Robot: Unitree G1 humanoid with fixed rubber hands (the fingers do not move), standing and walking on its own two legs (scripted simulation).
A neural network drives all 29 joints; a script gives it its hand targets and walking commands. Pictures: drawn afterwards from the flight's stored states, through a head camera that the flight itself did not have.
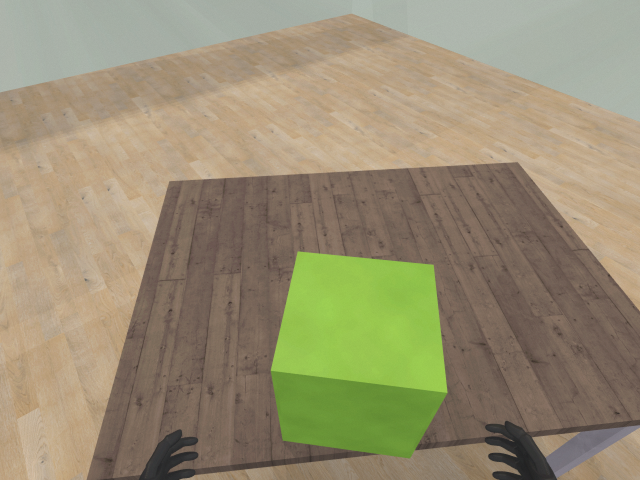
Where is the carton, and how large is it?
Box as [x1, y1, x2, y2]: [271, 252, 447, 457]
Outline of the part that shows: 298,252 271,367 271,374 283,440 410,457 447,392 433,265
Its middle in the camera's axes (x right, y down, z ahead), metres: +0.06 +0.18 +0.62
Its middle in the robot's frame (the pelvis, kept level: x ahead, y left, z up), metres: +0.35 -0.04 -0.10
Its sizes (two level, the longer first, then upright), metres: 0.210 0.200 0.250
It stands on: a table, 0.56 m high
